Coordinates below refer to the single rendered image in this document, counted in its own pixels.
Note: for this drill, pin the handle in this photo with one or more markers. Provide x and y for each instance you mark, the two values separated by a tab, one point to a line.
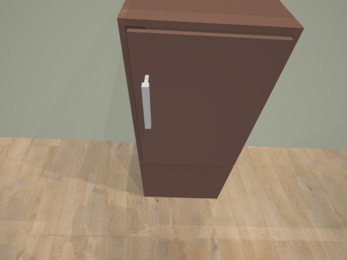
146	102

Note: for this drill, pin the cupboard door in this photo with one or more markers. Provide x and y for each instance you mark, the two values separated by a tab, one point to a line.
205	91

